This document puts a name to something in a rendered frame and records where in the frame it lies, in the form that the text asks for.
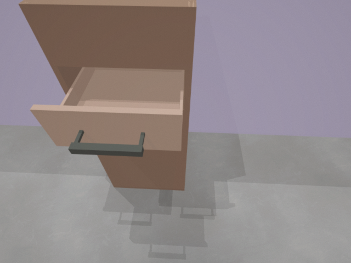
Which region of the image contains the cabinet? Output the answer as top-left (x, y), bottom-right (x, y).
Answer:
top-left (19, 0), bottom-right (196, 191)

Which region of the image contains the handle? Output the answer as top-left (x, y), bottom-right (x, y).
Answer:
top-left (69, 130), bottom-right (145, 157)

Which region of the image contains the drawer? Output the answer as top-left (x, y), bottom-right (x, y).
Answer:
top-left (30, 67), bottom-right (184, 151)

